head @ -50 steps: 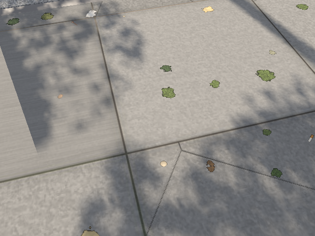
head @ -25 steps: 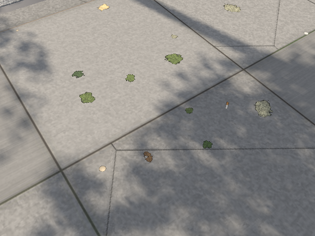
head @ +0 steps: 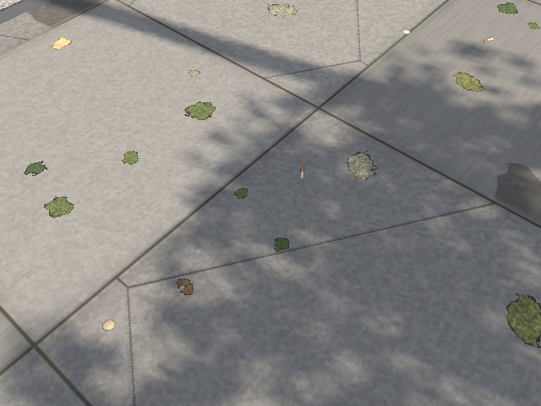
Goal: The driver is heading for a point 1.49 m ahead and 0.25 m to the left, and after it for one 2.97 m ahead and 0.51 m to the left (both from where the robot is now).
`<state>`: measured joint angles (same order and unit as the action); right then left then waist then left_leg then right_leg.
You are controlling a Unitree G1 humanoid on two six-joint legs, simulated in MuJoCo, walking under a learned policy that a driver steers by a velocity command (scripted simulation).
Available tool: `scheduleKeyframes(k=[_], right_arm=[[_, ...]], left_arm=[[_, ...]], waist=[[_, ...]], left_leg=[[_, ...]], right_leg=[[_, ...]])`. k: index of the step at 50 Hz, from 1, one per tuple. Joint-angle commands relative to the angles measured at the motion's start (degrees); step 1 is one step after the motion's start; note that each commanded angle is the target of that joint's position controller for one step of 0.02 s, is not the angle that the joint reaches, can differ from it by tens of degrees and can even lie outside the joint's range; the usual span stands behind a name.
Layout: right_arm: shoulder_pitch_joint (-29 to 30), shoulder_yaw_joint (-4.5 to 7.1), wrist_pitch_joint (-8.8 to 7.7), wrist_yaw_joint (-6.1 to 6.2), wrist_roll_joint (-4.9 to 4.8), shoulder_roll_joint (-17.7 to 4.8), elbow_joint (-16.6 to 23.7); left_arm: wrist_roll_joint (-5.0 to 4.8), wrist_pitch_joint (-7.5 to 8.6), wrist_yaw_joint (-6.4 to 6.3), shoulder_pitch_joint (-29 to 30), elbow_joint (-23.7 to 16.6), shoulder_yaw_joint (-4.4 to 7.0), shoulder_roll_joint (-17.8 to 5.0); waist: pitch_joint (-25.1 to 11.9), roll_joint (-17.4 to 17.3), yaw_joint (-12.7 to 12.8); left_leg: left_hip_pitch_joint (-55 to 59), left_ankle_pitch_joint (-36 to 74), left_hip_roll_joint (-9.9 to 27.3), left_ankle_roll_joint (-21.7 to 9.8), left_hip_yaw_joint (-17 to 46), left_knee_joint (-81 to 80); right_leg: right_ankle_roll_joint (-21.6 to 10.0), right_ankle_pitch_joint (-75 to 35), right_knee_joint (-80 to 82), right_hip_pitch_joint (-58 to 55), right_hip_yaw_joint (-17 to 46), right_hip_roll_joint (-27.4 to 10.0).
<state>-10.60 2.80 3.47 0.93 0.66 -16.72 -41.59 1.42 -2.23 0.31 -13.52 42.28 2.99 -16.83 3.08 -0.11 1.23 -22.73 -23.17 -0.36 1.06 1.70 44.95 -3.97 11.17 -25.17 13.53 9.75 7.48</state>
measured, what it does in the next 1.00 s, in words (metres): walks ahead: left foot, then right foot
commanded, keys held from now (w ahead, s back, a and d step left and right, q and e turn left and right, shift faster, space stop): no key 0.10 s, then w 0.52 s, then w+q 0.38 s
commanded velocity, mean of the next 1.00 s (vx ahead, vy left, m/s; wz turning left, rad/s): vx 0.33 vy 0.00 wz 0.05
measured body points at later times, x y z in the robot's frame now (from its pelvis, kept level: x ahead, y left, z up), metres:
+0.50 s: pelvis +0.07 +0.00 +0.00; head +0.08 -0.01 +0.45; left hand +0.22 +0.25 -0.11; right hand +0.05 -0.28 -0.13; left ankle +0.01 +0.12 -0.74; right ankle +0.10 -0.10 -0.73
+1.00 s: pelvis +0.30 -0.01 -0.02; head +0.35 -0.01 +0.42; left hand +0.23 +0.23 -0.16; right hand +0.52 -0.22 -0.13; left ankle +0.43 +0.06 -0.73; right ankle +0.11 -0.10 -0.74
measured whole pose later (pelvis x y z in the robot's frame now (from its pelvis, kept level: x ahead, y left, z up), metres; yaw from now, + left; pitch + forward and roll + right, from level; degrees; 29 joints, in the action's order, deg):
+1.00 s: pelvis +0.30 -0.01 -0.02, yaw +7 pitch +2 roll -1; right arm -2.8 0.9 -1.9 -3.2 2.1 -13.6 -44.1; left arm 1.5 4.7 -1.4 -24.2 57.0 0.2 -12.5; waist 3.5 -0.8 2.5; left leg -30.7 -6.9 -2.1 -7.6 -6.8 33.8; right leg -1.9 25.8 -17.2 -9.2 -10.2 2.1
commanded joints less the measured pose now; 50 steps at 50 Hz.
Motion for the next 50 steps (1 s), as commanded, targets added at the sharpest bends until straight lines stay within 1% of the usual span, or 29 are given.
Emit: scheduleKeyframes(k=[1,3,4,5,6,7,8,9,11,14,20,22,24,25,26,27,28,29,30,31,33,36,40,42,45,47,48,49,50], right_arm=[[-0.66,0.7,-1.15,0.49,-0.53,-4.28,3.62],[-4.61,0.14,-1.88,0.94,-0.25,-2.81,2.2],[-4.24,0.08,-2.6,1.4,0.59,-4.17,2.36],[-3.29,-0.14,-3.3,1.64,1.5,-7.02,3.57],[-2.48,0.79,-3.04,0.9,1.12,-10.43,2.99],[-3.64,0.74,-3.21,0.22,1.09,-8.86,2.03],[-4.08,0.55,-3.25,-0.29,0.8,-7.62,0.92],[-3.89,0.54,-3.18,-0.48,0.84,-7.2,0.5],[-5.01,0.58,-3.8,-0.33,0.36,-6.63,-0.55],[-7.94,0.98,-5.22,-0.73,0.14,-6.37,-2.45],[-11.87,1.9,-6.36,-1.22,0.4,-7.21,-5.52],[-11.66,2.13,-6.39,-1.52,0.42,-7.69,-5.89],[-9.89,2.33,-6.21,-1.78,-0.13,-8.11,-5.95],[-9.62,2.16,-6.21,-1.76,-0.17,-7.41,-6.06],[-8.8,1.37,-6.49,-1.75,0.2,-4.97,-5.56],[-6.41,-0.34,-6.92,-2.24,-0.33,0.64,-2.55],[-5.17,0.55,-6.77,-1.78,0.4,-2.99,-1.63],[-5.92,1.33,-6.5,-1.9,0.95,-5.7,-2.55],[-6.72,1.16,-6.64,-2.66,0.72,-4.94,-3.6],[-7.07,1.09,-6.7,-3.12,0.57,-4.38,-4.21],[-7.46,0.86,-6.06,-3.7,1.26,-3.7,-5.6],[-3.98,0.66,-5.47,-3.94,0.95,-2.38,-4.71],[3.39,0.03,-5.25,-4.01,1.08,-1.12,-2.13],[7.15,-0.77,-5.38,-4.31,1.12,0.1,-0.88],[11.71,-1.51,-5.49,-4.66,1.15,0.61,1.33],[9.3,-1.21,-5.48,-4.3,1.19,-0.48,1.02],[6.13,-0.86,-5.48,-4.04,1.34,-1.31,0.12],[0.38,-0.29,-5.62,-3.8,1.45,-2.49,-1.53],[-7.34,0.6,-5.99,-3.5,1.73,-4.07,-4.0]], left_arm=[[0.16,0.37,-0.27,0.66,-2.61,1.91,-8.63],[-0.76,0.23,-0.71,2.55,-2.21,1.19,-7.38],[-0.91,0.53,-0.9,1.34,-2.06,0.42,-5.14],[-0.62,0.85,-0.93,-2.68,-1.82,-0.57,-1.31],[-0.49,0.4,-1.26,-1.19,-1.79,0.48,-5.45],[0.44,0.31,-1.11,-0.02,-1.58,0.86,-7.05],[0.77,0.55,-0.46,0.68,-0.97,1.03,-7.01],[0.85,0.74,0.14,-0.21,0.04,1.11,-6.81],[1.2,1.19,1.31,-0.87,1.31,0.95,-6.03],[1.03,2.17,2.15,3.07,1.11,0.29,-4.08],[0.62,3.39,2.21,9.08,0.18,-0.71,-2.7],[0.37,3.74,1.97,8.76,0.27,-0.83,-2.88],[0.29,4.32,1.44,4.44,1.8,-0.93,-2.51],[0.46,4.82,0.95,-0.09,3.55,-0.63,-3.19],[0.63,5.47,0.26,-6.87,5.77,0.07,-5.27],[1.43,5.94,-0.55,-13.85,6.34,1.53,-11.56],[0.65,5.79,-0.44,-15.63,7.53,2.52,-14.8],[0.37,5.67,-0.16,-10.96,6.66,1.53,-10.86],[0.09,5.98,0.16,-6.85,5.54,0.62,-7.42],[0.04,6.38,0.22,-4.82,5.09,0.11,-5.62],[0.1,7.26,-0.16,-4.83,5.58,-0.42,-4.06],[-0.32,8.02,-0.31,-8.77,8.01,-0.45,-3.91],[-0.28,8.21,-0.46,-9.73,9.47,-1.06,-2.5],[-0.31,8.34,-0.64,-9.77,10.12,-1.26,-2.42],[-0.37,8.33,-1.28,-11.97,11.97,-1.26,-3.45],[-0.18,8.13,-1.79,-11.43,12.46,-1.04,-4.93],[-0.02,7.82,-2.17,-10.97,12.47,-0.8,-5.82],[0.34,7.26,-2.41,-10.19,12.26,-0.47,-6.78],[0.37,6.75,-2.43,-9.58,11.78,-0.21,-7.52]], waist=[[-4.75,7.27,-0.32],[-4.66,5.43,-3.33],[-4.97,1.45,-2.52],[-7.01,-9.51,-0.17],[-4.65,-12.0,-1.24],[-2.27,-9.63,-1.78],[0.54,-9.12,-1.86],[2.17,-9.35,-1.34],[1.96,-8.75,-1.28],[0.9,-6.68,-2.91],[0.8,-7.75,-5.15],[1.2,-7.66,-4.46],[1.27,-5.87,-1.29],[0.38,-3.84,0.85],[-2.49,-0.02,3.83],[-6.69,13.19,7.14],[-3.38,13.08,6.54],[1.26,6.11,3.16],[2.78,4.67,1.02],[2.6,4.83,-0.29],[1.04,5.45,-0.75],[1.19,4.49,-0.46],[3.02,4.16,0.12],[3.7,4.25,0.71],[4.24,3.96,1.52],[1.63,4.97,-0.3],[-0.68,5.81,-1.91],[-4.06,6.25,-4.49],[-8.42,5.88,-7.59]], left_leg=[[5.3,-0.26,-1.12,-1.46,-0.84,-6.92],[14.9,9.34,-0.9,-2.59,-1.04,-22.72],[19.44,12.27,4.41,-3.3,4.56,-28.15],[22.93,17.01,17.53,-5.56,18.21,-32.38],[13.26,12.73,21.17,-12.91,23.39,-32.64],[11.9,0.36,19.85,-14.5,24.01,-35.13],[12.46,-10.4,17.03,-13.52,22.65,-37.3],[13.47,-12.19,14.57,-12.04,20.45,-38.3],[17.64,-8.43,12.38,-11.47,17.4,-38.59],[21.4,-3.54,11.68,-12.21,14.8,-38.39],[18.9,-0.69,12.59,-13.9,12.7,-37.4],[14.82,-0.57,12.92,-13.94,12.18,-36.48],[7.92,0.45,12.13,-12.72,10.39,-33.26],[3.1,1.33,10.57,-11.51,8.93,-29.08],[-2.65,1.97,7.78,-9.74,5.83,-21.36],[-12.79,-2.63,0.48,-6.36,-2.09,-1.95],[-19.92,-8.43,-2.76,-6.54,-2.41,9.67],[-20.96,-4.47,1.21,-7.46,1.33,15.14],[-19.86,0.86,3.02,-7.31,1.85,15.29],[-18.08,4.52,4.38,-6.62,1.2,14.27],[-16.09,8.99,4.57,-5.0,0.28,15.17],[-19.09,12.79,3.48,-3.63,1.26,16.49],[-20.72,18.55,2.5,-2.52,-0.74,9.08],[-17.78,21.83,2.33,-2.79,-3.74,1.77],[-14.01,22.02,1.5,-5.01,-7.73,-7.0],[-8.76,18.74,-1.37,-7.6,-9.94,-9.57],[-5.37,16.09,-3.08,-8.9,-10.76,-9.65],[0.17,13.62,-4.67,-10.34,-10.7,-10.25],[9.7,13.61,-5.81,-12.04,-9.37,-13.32]], right_leg=[[-7.84,-17.68,4.13,-2.17,15.43,-15.86],[-4.56,-14.62,1.72,1.4,15.07,-13.63],[-1.27,-6.65,-0.47,4.63,13.55,-11.18],[1.45,9.65,-9.73,7.52,6.15,-5.04],[1.64,19.73,-13.73,7.75,-1.66,0.19],[1.79,18.85,-19.61,8.81,-1.57,-1.89],[1.83,16.16,-23.33,12.39,-2.49,-2.28],[2.37,13.81,-25.83,14.72,-3.07,-2.62],[3.14,10.5,-27.86,17.69,-5.27,-3.94],[4.11,7.7,-25.19,19.73,-8.67,-5.89],[3.78,8.35,-12.3,14.33,-11.77,-7.37],[2.55,8.28,-8.08,8.93,-12.78,-6.98],[1.01,2.36,-0.96,-1.95,-14.21,-6.04],[0.53,1.97,1.57,-10.12,-13.66,-5.26],[-0.22,5.4,3.6,-19.98,-8.73,-8.67],[-4.27,25.07,12.89,-28.15,13.51,-23.93],[-8.75,34.09,18.85,-22.86,28.75,-30.8],[-9.15,32.74,17.52,-18.58,24.09,-28.81],[-7.97,26.26,17.57,-15.23,18.34,-25.38],[-6.58,18.67,18.46,-13.77,12.87,-22.54],[-5.08,3.81,18.94,-13.59,4.11,-19.33],[-4.59,-12.9,18.13,-14.53,-3.45,-18.82],[-3.93,-22.53,18.43,-13.37,-10.42,-17.79],[-3.3,-25.67,18.52,-12.54,-13.43,-17.22],[-2.62,-33.64,17.15,-15.87,-15.67,-18.93],[-1.69,-50.61,10.74,-19.53,-17.57,-19.69],[-1.37,-59.04,5.12,-21.13,-18.37,-20.13],[-1.37,-63.38,-3.56,-21.42,-19.03,-20.53],[-1.3,-58.91,-14.77,-18.27,-19.52,-20.36]])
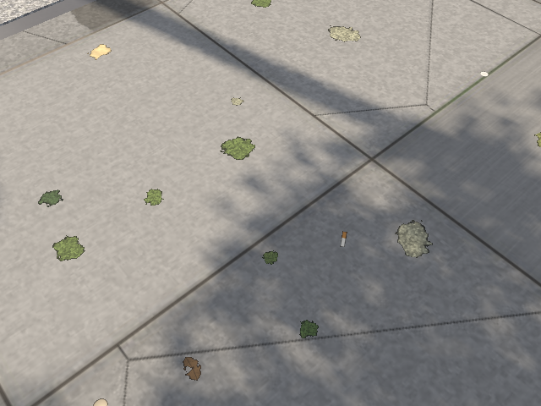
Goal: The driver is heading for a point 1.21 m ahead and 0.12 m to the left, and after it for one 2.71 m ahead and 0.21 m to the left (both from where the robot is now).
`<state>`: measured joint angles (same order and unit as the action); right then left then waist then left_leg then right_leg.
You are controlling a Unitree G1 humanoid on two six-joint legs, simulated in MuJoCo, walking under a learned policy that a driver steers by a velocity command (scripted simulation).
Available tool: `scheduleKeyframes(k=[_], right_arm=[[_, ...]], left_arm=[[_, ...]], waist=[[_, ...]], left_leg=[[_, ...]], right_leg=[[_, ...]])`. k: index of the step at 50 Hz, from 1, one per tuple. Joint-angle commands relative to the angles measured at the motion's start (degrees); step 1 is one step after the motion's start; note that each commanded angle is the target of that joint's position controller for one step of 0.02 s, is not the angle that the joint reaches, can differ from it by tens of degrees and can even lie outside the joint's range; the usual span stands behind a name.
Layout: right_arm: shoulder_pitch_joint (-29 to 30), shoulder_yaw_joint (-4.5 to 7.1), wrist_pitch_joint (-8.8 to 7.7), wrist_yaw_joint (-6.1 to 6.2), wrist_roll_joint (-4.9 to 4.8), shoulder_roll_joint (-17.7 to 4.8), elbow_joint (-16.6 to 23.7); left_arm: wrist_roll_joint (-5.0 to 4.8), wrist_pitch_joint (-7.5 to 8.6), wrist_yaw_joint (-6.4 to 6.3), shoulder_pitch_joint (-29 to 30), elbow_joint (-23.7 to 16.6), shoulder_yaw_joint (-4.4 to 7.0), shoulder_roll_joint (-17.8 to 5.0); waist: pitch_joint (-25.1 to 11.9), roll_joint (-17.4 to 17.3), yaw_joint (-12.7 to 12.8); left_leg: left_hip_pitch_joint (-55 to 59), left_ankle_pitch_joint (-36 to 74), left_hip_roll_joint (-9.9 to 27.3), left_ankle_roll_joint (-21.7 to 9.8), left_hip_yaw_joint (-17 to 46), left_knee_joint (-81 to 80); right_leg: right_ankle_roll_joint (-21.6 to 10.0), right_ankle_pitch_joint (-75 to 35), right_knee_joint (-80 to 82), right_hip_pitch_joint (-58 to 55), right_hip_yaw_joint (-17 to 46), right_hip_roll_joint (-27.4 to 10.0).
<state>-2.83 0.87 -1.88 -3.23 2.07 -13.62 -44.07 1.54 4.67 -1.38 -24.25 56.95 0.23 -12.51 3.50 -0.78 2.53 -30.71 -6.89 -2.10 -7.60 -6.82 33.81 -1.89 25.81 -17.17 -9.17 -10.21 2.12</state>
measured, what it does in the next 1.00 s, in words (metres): walks ahead, turning left: left foot, then right foot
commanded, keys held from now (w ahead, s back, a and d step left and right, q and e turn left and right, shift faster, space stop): w+q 0.30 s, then w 0.70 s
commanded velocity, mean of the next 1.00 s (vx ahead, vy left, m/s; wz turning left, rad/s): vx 0.50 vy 0.00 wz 0.28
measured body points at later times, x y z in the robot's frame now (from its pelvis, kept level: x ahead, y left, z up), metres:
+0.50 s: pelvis +0.28 +0.01 +0.02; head +0.32 +0.03 +0.47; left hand +0.45 +0.28 -0.08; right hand +0.31 -0.27 -0.11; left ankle +0.14 +0.05 -0.72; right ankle +0.47 -0.08 -0.69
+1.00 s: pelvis +0.55 +0.05 +0.02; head +0.58 +0.06 +0.47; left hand +0.43 +0.28 -0.12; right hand +0.80 -0.10 -0.08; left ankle +0.67 +0.22 -0.68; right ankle +0.48 -0.05 -0.72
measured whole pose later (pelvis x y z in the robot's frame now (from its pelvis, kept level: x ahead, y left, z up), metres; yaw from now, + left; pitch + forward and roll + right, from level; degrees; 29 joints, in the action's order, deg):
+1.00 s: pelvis +0.55 +0.05 +0.02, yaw +17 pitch +1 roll -2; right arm -2.7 0.2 -1.9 -2.2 1.8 -13.4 -45.1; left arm 0.6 4.9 0.6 -26.1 55.4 1.5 -12.3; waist 2.3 -2.3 3.9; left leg -33.9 -3.0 3.8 -1.7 -1.9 37.0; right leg -3.9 14.7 -10.7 -2.8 -2.1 5.0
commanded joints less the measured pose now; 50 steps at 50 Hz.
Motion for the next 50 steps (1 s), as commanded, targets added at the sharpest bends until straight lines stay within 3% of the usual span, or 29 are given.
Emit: scheduleKeyframes(k=[1,2,3,4,5,6,8,11,16,21,23,25,27,28,29,30,31,32,33,35,38,44,46,50], right_arm=[[-23.28,3.99,-0.73,1.4,0.99,-10.41,-3.79],[-22.93,5.85,-0.19,2.32,1.09,-17.06,-3.01],[-22.74,6.16,0.36,2.06,-1.6,-16.6,-2.73],[-18.55,5.89,0.54,2.47,-1.87,-14.97,-2.71],[-15.95,5.16,0.49,2.59,-1.83,-11.7,-2.5],[-13.93,4.7,0.15,2.7,-1.66,-9.84,-2.42],[-12.6,4.03,-0.74,2.83,-1.92,-8.25,-2.42],[-14.8,4.54,-1.79,2.71,-2.07,-10.15,-3.01],[-21.04,4.79,-1.43,2.93,-2.27,-10.51,-3.93],[-26.6,4.1,-1.62,3.71,-1.62,-9.05,-5.6],[-27.34,3.99,-1.72,4.11,-1.13,-9.49,-5.94],[-25.15,4.03,-1.91,4.51,-0.91,-10.46,-5.74],[-23.18,4.05,-2.26,4.28,-0.82,-11.5,-5.8],[-22.38,3.85,-2.56,3.89,-1.11,-11.18,-5.75],[-23.31,2.77,-3.0,3.62,-1.36,-7.35,-3.87],[-32.1,2.44,-2.61,3.46,-3.07,-4.33,-4.55],[-27.96,2.99,-2.12,3.93,-0.81,-9.15,-5.47],[-22.21,3.03,-2.21,3.44,-0.69,-8.89,-4.44],[-19.44,2.7,-2.26,3.09,-0.74,-7.81,-3.69],[-19.09,2.44,-1.27,2.24,0.01,-6.71,-3.59],[-17.91,2.0,-0.36,1.51,0.43,-5.21,-3.42],[-2.44,0.49,-0.46,0.91,0.1,-3.15,1.35],[1.35,-0.02,-0.62,0.91,-0.22,-2.61,2.33],[5.44,0.05,-0.93,1.33,-0.46,-3.8,3.65]], left_arm=[[0.19,-0.19,-0.46,2.0,-4.06,2.51,-11.8],[-0.37,0.29,0.96,-2.37,-6.98,1.15,-4.55],[-0.22,0.89,1.22,2.83,-8.73,2.29,-9.37],[-0.42,1.64,1.46,7.48,-10.59,2.19,-9.52],[-0.47,2.21,1.51,8.33,-10.93,1.95,-9.32],[-0.03,1.81,1.38,8.47,-10.63,2.01,-8.85],[1.47,-0.63,1.54,6.53,-10.74,1.76,-7.66],[1.71,-2.49,1.96,9.03,-12.52,1.54,-6.37],[1.27,-2.76,2.35,20.61,-16.8,1.54,-6.72],[0.81,-2.01,3.14,28.54,-19.33,0.75,-5.97],[0.52,-1.51,3.29,30.36,-20.33,0.62,-6.25],[0.38,-1.07,3.14,27.11,-19.83,1.0,-7.4],[0.13,-0.47,2.18,16.02,-16.31,2.26,-9.88],[0.47,0.17,1.4,7.71,-14.25,2.94,-11.43],[1.72,0.4,0.38,-1.74,-13.56,3.88,-15.66],[1.81,-0.44,0.77,-1.38,-12.22,5.23,-19.36],[-0.14,-1.03,1.43,2.62,-12.78,4.44,-13.72],[-0.59,-0.92,1.72,7.3,-13.43,3.6,-9.95],[-0.12,-0.63,1.93,9.21,-13.12,3.15,-8.07],[-0.32,0.05,1.7,8.51,-11.34,2.64,-6.82],[-1.03,1.28,2.05,5.02,-8.91,2.81,-7.34],[-1.28,1.01,2.12,0.02,-5.64,2.85,-7.48],[-1.22,1.03,2.02,-1.92,-4.62,2.99,-8.13],[-0.69,0.62,1.52,-4.26,-2.8,3.08,-8.86]], waist=[[-13.15,3.29,-12.73],[-18.52,-11.33,-7.6],[-22.13,-6.33,-9.69],[-12.25,-2.87,-8.04],[-6.59,1.23,-6.01],[-3.12,3.51,-3.73],[-2.98,2.49,-0.84],[-2.68,0.81,-0.74],[-1.22,-1.68,-5.14],[-0.69,-2.7,-8.79],[-0.35,-3.2,-9.09],[-0.6,-3.92,-6.53],[-5.38,-3.69,-1.53],[-9.97,-1.88,2.7],[-18.33,4.68,5.18],[-21.45,17.58,0.41],[-13.57,6.32,-0.17],[-6.69,2.4,-0.87],[-3.91,1.03,-1.64],[-2.88,4.61,-3.49],[-3.07,5.47,-4.15],[0.36,4.89,-1.28],[0.46,5.0,-0.12],[1.03,5.0,0.51]], left_leg=[[30.85,-6.1,0.35,-6.12,6.3,-5.02],[48.96,-5.55,18.31,-14.89,35.24,-5.6],[51.08,-7.64,21.36,-18.66,52.2,-14.84],[43.67,-7.52,19.92,-16.33,43.06,-17.31],[34.83,-2.75,18.3,-14.07,37.27,-19.03],[27.87,3.27,15.36,-11.9,32.69,-19.92],[20.77,10.4,11.41,-10.35,26.63,-21.14],[17.69,12.66,8.39,-9.57,23.18,-22.17],[22.94,12.52,6.64,-5.41,23.75,-22.01],[31.32,20.61,7.75,-3.81,23.41,-19.72],[33.94,24.15,9.35,-3.97,24.09,-18.53],[34.04,29.46,10.54,-2.73,23.94,-16.35],[33.22,42.65,8.9,-0.91,21.94,-5.56],[28.29,38.23,6.56,0.08,19.6,5.0],[19.23,18.12,3.24,1.0,16.7,21.31],[1.87,-23.54,-6.87,3.19,11.8,37.4],[-3.58,-19.94,-2.48,2.4,14.66,40.43],[-3.55,-14.54,-0.51,2.53,14.57,38.58],[-2.53,-11.95,1.17,2.76,13.83,36.15],[0.22,-10.72,3.21,3.7,12.36,32.29],[-1.03,-9.04,4.12,4.94,10.01,29.47],[-5.54,2.44,6.5,7.14,4.91,12.67],[-3.56,5.11,5.75,6.9,3.77,6.77],[-1.86,3.76,4.5,4.92,3.48,0.71]], right_leg=[[-2.74,-58.08,-38.25,14.8,-0.39,-13.01],[0.06,-5.24,-61.17,39.16,0.3,-2.56],[-0.08,2.83,-69.37,48.38,12.34,1.31],[-0.52,-3.85,-66.64,52.81,14.53,-2.94],[-0.42,-7.77,-61.25,50.64,13.56,-5.24],[0.13,-8.43,-56.88,47.22,13.47,-6.73],[2.01,-7.72,-51.63,41.13,13.39,-7.81],[4.02,-11.0,-44.96,41.77,11.41,-8.01],[5.43,-23.4,-31.33,48.24,10.7,-7.39],[3.63,-27.01,-21.2,48.79,9.19,-5.32],[2.17,-25.58,-17.95,47.15,8.82,-4.23],[0.04,-22.22,-13.98,40.46,9.19,-3.0],[-2.35,-17.95,-10.68,26.04,8.03,0.42],[-4.17,-19.6,-8.42,14.04,10.24,-2.36],[-7.1,-12.08,-8.71,0.63,25.64,-16.19],[-15.44,-10.9,-1.76,-8.29,52.23,-27.79],[-14.28,-4.93,0.72,-1.47,52.08,-24.82],[-12.92,-7.45,1.66,6.27,41.74,-22.08],[-11.5,-14.37,3.06,11.04,35.28,-19.09],[-9.37,-22.78,4.92,15.45,26.8,-14.75],[-10.08,-30.05,6.81,15.68,22.47,-13.61],[-9.04,-35.16,9.89,14.84,15.64,-10.46],[-8.57,-37.25,9.49,13.63,14.7,-10.7],[-8.4,-41.27,6.95,7.82,15.38,-13.74]])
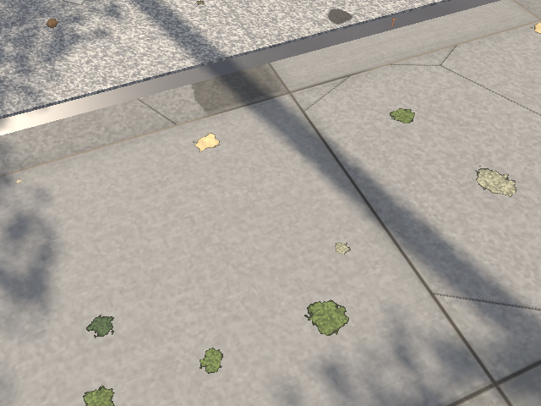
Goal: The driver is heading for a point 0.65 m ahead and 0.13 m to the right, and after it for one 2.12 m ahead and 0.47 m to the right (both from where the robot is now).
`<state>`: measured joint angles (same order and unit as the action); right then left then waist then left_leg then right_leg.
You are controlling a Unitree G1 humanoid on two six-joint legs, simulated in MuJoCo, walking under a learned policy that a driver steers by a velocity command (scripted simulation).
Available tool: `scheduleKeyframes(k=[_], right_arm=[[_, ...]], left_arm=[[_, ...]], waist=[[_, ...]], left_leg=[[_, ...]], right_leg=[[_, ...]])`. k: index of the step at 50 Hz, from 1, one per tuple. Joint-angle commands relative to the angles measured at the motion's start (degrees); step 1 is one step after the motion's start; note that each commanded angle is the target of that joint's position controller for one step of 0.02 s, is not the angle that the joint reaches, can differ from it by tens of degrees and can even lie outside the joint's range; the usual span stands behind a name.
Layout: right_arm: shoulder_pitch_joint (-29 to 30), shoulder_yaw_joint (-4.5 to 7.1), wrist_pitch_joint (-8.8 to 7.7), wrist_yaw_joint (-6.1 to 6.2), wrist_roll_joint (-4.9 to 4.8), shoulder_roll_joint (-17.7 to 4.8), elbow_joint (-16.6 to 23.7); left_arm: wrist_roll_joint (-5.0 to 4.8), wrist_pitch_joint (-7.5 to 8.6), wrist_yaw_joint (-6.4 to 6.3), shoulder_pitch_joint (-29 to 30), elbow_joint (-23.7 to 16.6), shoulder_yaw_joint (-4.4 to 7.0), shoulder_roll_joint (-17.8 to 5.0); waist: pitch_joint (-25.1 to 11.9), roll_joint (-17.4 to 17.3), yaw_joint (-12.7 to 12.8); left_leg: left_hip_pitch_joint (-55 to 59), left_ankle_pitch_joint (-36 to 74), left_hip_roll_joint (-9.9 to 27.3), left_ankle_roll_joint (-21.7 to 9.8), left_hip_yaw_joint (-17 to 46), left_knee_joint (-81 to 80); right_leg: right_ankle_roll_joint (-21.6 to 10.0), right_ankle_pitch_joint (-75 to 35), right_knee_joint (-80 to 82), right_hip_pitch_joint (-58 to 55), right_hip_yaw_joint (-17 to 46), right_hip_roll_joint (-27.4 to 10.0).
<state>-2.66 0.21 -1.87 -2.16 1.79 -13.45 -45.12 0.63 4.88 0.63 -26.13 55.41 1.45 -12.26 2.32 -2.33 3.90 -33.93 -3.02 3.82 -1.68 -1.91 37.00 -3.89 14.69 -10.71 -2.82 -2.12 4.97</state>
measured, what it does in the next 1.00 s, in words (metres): walks ahead, turning right: left foot, then right foot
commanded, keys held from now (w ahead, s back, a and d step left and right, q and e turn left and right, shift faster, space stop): w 0.10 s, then w+e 0.62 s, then e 0.26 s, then no key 0.02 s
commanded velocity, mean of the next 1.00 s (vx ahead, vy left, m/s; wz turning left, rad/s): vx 0.44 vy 0.00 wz -0.39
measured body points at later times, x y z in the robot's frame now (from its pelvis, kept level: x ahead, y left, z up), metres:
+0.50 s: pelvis +0.26 +0.03 +0.00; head +0.28 +0.04 +0.45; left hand +0.42 +0.26 -0.13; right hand +0.19 -0.21 -0.14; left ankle +0.18 +0.10 -0.74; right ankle +0.39 -0.12 -0.69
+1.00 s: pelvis +0.49 -0.05 +0.00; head +0.53 -0.08 +0.45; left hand +0.64 +0.20 -0.12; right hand +0.52 -0.34 -0.12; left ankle +0.67 +0.05 -0.68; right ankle +0.44 -0.08 -0.74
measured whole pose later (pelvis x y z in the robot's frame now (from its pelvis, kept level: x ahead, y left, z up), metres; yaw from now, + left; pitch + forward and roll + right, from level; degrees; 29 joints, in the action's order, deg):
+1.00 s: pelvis +0.49 -0.05 +0.00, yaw -28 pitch +1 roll +0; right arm -5.7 2.0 -0.8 0.5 1.7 -14.8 -44.3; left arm 0.2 0.9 -0.3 -18.0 50.7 4.1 -15.7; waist 5.2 -2.0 2.6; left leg -37.3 -10.7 4.8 3.0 2.7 51.2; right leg -7.3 13.0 -21.1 8.1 4.9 9.0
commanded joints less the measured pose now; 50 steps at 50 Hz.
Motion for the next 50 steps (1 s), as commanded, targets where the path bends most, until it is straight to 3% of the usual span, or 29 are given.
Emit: scheduleKeyframes(k=[1,3,4,5,6,7,8,9,10,11,12,16,22,27,30,32,33,34,35,36,37,38,40,41,44,50], right_arm=[[5.13,0.86,-1.09,0.4,-0.15,-4.37,4.76],[0.07,1.51,-1.57,0.97,0.09,-5.43,3.16],[-7.26,2.12,-2.05,1.42,0.38,-6.25,0.57],[-16.76,3.13,-2.65,2.08,1.3,-8.77,-2.35],[-23.88,4.58,-2.87,2.78,2.73,-14.31,-2.84],[-23.15,5.06,-1.89,2.28,0.66,-14.79,-3.16],[-17.62,4.33,-1.53,2.07,-0.67,-11.25,-2.49],[-13.12,3.45,-1.9,1.88,-0.8,-7.69,-1.85],[-11.03,2.91,-2.39,1.85,-0.58,-5.53,-1.94],[-10.81,2.59,-2.92,2.09,-0.67,-4.47,-2.68],[-11.14,2.5,-3.46,2.24,-0.57,-4.19,-3.22],[-14.81,3.08,-5.02,2.39,-1.06,-5.57,-5.26],[-19.21,2.76,-4.74,2.95,-1.02,-4.88,-7.69],[-24.21,2.9,-3.91,3.98,-0.71,-5.93,-10.3],[-23.08,3.37,-3.03,4.68,-0.44,-7.98,-10.5],[-22.08,3.88,-2.04,4.64,-0.28,-9.63,-9.98],[-20.63,4.02,-1.82,4.3,-0.55,-9.93,-9.03],[-21.72,3.03,-2.19,3.59,-1.13,-5.15,-6.17],[-18.84,3.36,-2.8,2.68,-1.39,-5.61,-2.24],[-12.25,3.54,-3.48,2.38,-0.65,-7.22,-1.1],[-11.84,3.31,-4.23,2.29,-1.46,-6.85,-0.61],[-13.32,3.45,-4.13,2.63,-1.4,-6.66,-1.66],[-16.12,3.37,-1.81,2.86,0.39,-5.7,-2.16],[-16.34,3.38,-0.79,2.79,0.66,-5.21,-1.83],[-13.87,3.13,0.55,2.67,0.36,-4.4,-0.02],[-3.89,2.5,0.96,2.87,-0.46,-5.68,4.11]], left_arm=[[0.35,0.27,-0.67,-2.18,-0.95,1.92,-9.35],[0.47,-0.01,-1.01,-0.87,-0.61,2.08,-10.05],[0.29,-0.28,-1.01,-0.29,-0.41,2.05,-10.11],[0.05,-0.27,-0.99,-0.08,-0.98,1.68,-9.24],[-1.46,-0.13,-0.58,-2.71,-3.58,0.32,-4.15],[-1.06,-0.55,-0.92,-5.35,-2.56,1.23,-6.2],[0.04,-0.99,-1.11,-1.31,-2.67,2.22,-9.17],[0.02,-0.85,-0.65,1.66,-3.15,1.94,-7.56],[-0.11,-1.19,-0.4,2.57,-2.94,1.8,-6.09],[0.76,-1.93,-0.06,2.53,-2.8,1.93,-5.88],[1.23,-2.72,0.37,1.46,-2.06,1.81,-4.97],[0.99,-4.04,1.38,6.76,-3.88,2.15,-4.17],[0.86,-3.82,2.15,18.57,-8.13,1.39,-2.55],[1.26,-3.63,2.61,26.01,-11.54,0.63,-2.19],[1.47,-3.75,2.23,22.32,-11.06,1.31,-3.6],[1.61,-3.33,1.75,13.08,-8.52,2.66,-5.92],[2.2,-2.89,1.16,4.45,-5.97,3.99,-8.4],[2.56,-3.0,0.22,0.72,-5.6,5.91,-14.75],[1.02,-3.64,0.29,2.39,-6.73,6.56,-17.82],[-0.06,-4.11,-0.11,3.95,-6.14,6.16,-15.76],[-0.36,-3.97,-0.47,7.49,-6.38,5.46,-13.03],[-0.22,-3.61,-0.64,10.47,-6.83,4.79,-10.67],[-0.82,-2.65,-0.81,13.12,-7.51,4.03,-8.98],[-0.86,-2.1,-0.63,12.54,-7.43,3.98,-9.34],[-0.55,-2.03,-0.62,9.86,-7.13,4.49,-11.63],[-0.33,-4.05,-1.54,5.25,-7.49,4.4,-11.69]], waist=[[2.21,6.53,-1.34],[-0.23,6.67,-4.11],[-3.96,5.4,-7.39],[-9.57,3.61,-10.89],[-17.51,-6.25,-11.4],[-20.08,-10.27,-9.95],[-10.52,-3.06,-7.86],[-4.31,-1.03,-6.5],[-1.28,-0.63,-4.97],[0.12,-1.91,-3.73],[0.07,-2.26,-2.96],[1.05,-0.93,-2.55],[3.27,-0.89,-4.6],[4.02,-1.07,-6.6],[0.76,-3.33,-3.87],[-4.9,-3.79,0.16],[-9.07,-1.11,4.67],[-14.54,8.58,4.06],[-17.45,12.98,2.11],[-9.65,4.36,2.58],[-3.61,2.67,0.19],[-0.15,-0.75,-3.0],[-0.95,0.03,-6.13],[-1.97,0.74,-6.57],[-3.93,3.59,-6.02],[-5.02,6.81,-1.53]], left_leg=[[2.36,-1.88,-1.82,-1.8,-1.41,-3.64],[10.28,-5.92,-4.27,-3.7,-2.1,-6.69],[19.51,-4.92,-5.89,-5.09,-2.93,-10.4],[33.45,-5.18,-1.98,-7.28,1.26,-10.74],[49.96,-12.49,14.88,-12.02,23.37,-13.02],[51.07,-13.27,21.68,-15.9,40.42,-20.06],[43.06,-16.06,18.88,-14.24,32.52,-21.23],[34.93,-14.41,16.42,-12.78,25.0,-23.88],[29.62,-12.08,13.55,-10.24,19.16,-26.38],[26.14,-8.75,11.52,-8.51,14.89,-27.78],[24.52,-5.91,10.51,-7.76,11.8,-28.7],[26.27,2.09,9.54,-7.04,3.94,-30.76],[29.87,11.9,7.61,-5.08,-4.96,-29.93],[38.49,24.15,10.08,-4.58,-8.88,-25.9],[42.03,46.93,11.15,-4.03,-11.57,-15.87],[40.27,49.82,11.58,-4.48,-12.16,0.21],[32.26,38.78,10.54,-3.18,-12.84,14.3],[13.39,1.81,5.03,-0.87,-12.81,34.13],[-4.63,-28.95,-6.74,1.1,-2.75,48.26],[-10.87,-22.59,-1.73,0.47,4.09,46.66],[-9.03,-17.53,0.16,0.56,3.52,41.77],[-4.71,-16.24,1.59,1.19,3.25,37.03],[2.77,-16.57,2.13,3.17,3.26,31.75],[3.84,-16.47,1.49,3.92,2.66,30.1],[2.82,-12.2,0.11,5.09,1.21,24.04],[-0.23,-4.7,-1.54,4.53,1.96,11.65]], right_leg=[[-6.2,-32.55,-0.87,0.04,7.34,-17.3],[-5.0,-44.03,-7.9,-1.23,6.21,-17.24],[-4.07,-47.63,-16.54,-0.04,4.51,-15.59],[-2.97,-39.69,-28.27,7.64,2.76,-13.31],[-0.7,-13.74,-48.21,25.03,-0.62,-6.99],[-0.68,15.48,-59.91,34.92,2.4,-0.8],[-1.27,11.46,-61.9,38.37,6.04,-4.68],[-1.25,7.01,-59.59,37.81,6.1,-6.87],[-1.15,4.37,-56.31,35.66,5.83,-8.57],[-0.65,3.11,-54.22,33.57,5.79,-9.46],[-0.17,1.89,-53.95,31.77,5.49,-9.52],[0.88,-5.06,-52.17,37.59,4.81,-10.24],[1.66,-15.59,-37.46,41.27,0.69,-9.42],[-1.13,-12.81,-27.12,39.75,-4.91,-7.37],[-4.7,-4.29,-25.47,32.25,-7.82,-2.87],[-7.9,0.37,-22.42,20.98,-7.52,0.57],[-10.4,-0.9,-16.94,8.24,-3.35,-0.63],[-15.9,2.35,-15.79,-7.84,18.07,-16.15],[-23.66,-1.47,-6.82,-15.51,46.51,-25.77],[-21.05,-2.93,-5.18,-10.83,37.26,-23.72],[-18.65,-12.85,-4.38,-2.35,30.08,-22.39],[-15.86,-26.81,-4.48,4.5,23.78,-19.32],[-13.34,-42.36,-5.65,11.18,15.29,-14.62],[-12.91,-48.02,-6.44,12.0,13.84,-13.41],[-10.98,-55.37,-8.38,11.99,11.42,-10.49],[-6.89,-51.57,-11.61,6.14,14.83,-9.99]])
Velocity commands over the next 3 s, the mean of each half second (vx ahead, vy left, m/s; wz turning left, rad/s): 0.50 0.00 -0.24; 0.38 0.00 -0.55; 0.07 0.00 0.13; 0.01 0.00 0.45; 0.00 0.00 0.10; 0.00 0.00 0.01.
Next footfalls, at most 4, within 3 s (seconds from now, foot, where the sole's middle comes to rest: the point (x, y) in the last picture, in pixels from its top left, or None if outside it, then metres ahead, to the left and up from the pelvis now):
0.10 left None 0.22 0.10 -0.78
0.66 right None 0.47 -0.09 -0.78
1.16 left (320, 311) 0.72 -0.04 -0.78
1.62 right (373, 370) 0.57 -0.17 -0.78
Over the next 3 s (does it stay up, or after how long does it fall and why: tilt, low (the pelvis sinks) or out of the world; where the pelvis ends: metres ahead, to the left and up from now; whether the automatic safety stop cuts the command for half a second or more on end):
stays up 0.53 -0.07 0.00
